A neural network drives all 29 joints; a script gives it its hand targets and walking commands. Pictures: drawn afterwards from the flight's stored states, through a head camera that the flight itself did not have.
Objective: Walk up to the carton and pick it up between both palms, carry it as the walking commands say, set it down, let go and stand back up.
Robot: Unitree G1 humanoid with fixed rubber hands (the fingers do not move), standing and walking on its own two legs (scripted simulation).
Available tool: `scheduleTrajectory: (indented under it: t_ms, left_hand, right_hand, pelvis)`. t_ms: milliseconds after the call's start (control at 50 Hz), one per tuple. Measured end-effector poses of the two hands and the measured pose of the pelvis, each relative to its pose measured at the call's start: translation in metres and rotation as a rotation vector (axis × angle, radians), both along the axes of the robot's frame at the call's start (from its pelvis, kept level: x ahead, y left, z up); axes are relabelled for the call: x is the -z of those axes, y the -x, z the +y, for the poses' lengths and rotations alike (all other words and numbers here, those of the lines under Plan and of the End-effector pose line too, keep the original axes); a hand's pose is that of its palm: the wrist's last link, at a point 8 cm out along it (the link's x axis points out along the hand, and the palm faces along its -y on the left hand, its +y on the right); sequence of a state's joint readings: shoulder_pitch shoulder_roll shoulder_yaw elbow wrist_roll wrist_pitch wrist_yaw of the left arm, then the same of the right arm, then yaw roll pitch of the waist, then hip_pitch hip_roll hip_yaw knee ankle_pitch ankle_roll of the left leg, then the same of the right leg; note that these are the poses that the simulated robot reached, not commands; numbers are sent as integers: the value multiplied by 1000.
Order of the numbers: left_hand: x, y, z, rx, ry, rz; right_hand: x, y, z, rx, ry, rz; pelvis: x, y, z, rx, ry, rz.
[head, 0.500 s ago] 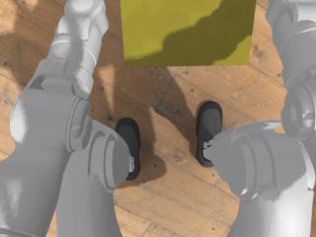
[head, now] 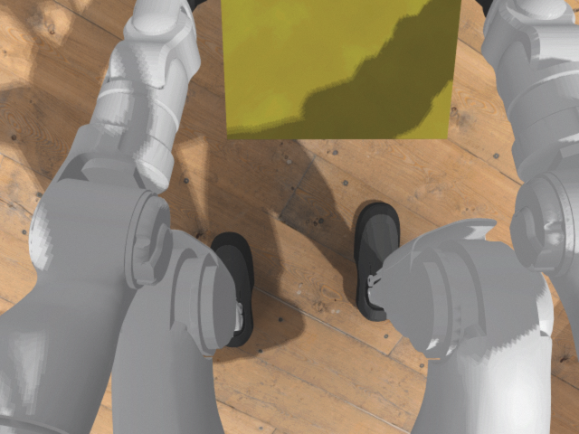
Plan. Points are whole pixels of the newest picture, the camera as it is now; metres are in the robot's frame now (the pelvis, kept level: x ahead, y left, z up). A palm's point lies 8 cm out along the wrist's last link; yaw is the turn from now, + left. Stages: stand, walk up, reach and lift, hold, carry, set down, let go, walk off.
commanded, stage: reach and lift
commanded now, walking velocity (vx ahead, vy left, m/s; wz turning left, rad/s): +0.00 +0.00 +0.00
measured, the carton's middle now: (332, 20) +0.53 -0.07 -0.25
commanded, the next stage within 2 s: none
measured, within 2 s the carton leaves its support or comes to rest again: neither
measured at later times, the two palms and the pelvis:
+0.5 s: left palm out of the picture +0.55 +0.09 -0.10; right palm out of the picture +0.53 -0.23 -0.10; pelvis +0.00 +0.00 +0.03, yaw +0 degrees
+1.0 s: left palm out of the picture +0.54 +0.10 -0.03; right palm out of the picture +0.51 -0.22 -0.03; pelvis +0.00 +0.00 +0.07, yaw +1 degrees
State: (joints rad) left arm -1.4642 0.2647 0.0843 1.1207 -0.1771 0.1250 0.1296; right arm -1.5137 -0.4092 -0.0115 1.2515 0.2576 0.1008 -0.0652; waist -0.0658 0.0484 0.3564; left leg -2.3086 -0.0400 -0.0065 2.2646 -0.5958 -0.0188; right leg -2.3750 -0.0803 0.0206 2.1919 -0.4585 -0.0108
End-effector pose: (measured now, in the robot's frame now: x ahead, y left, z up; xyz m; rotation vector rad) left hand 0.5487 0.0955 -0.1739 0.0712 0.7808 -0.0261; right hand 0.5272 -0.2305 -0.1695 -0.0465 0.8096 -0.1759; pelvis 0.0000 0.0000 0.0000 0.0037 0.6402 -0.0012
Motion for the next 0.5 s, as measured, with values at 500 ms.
scheduleTrajectory:
  t_ms: [500]
  left_hand:
    - [-77,-4,-1,-59,-5,-78]
  right_hand:
    - [-69,1,2,23,-26,-84]
  pelvis:
    - [-29,3,-4,6,-12,54]
